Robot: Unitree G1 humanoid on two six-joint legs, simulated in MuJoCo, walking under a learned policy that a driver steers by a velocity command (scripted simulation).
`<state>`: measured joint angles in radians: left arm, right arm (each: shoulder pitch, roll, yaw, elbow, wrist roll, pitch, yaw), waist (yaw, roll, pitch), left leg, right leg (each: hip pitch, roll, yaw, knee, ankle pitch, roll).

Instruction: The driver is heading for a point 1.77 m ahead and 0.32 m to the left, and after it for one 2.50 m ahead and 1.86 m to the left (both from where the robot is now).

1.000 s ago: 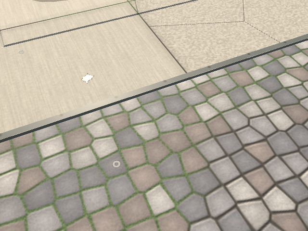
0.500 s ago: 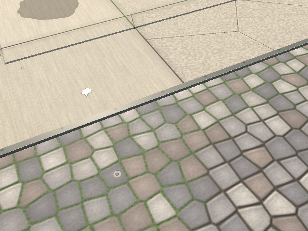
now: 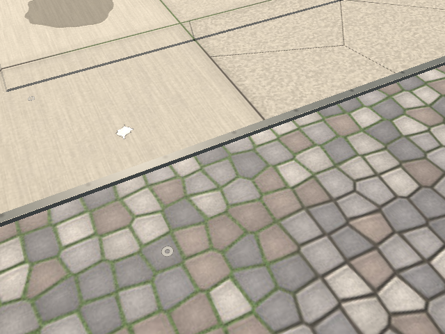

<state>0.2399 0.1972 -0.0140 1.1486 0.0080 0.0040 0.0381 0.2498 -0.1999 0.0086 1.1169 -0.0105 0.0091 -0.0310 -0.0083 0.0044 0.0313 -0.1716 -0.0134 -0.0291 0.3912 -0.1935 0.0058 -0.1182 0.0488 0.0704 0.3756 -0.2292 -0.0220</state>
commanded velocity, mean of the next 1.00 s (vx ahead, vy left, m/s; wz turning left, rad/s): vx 0.10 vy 0.00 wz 0.00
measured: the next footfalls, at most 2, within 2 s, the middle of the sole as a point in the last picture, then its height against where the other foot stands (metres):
right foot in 1.34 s outside the picture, level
left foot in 1.88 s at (190, 268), level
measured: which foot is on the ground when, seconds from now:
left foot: down 0.00-1.00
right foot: down 0.00-0.96, up 0.98-1.00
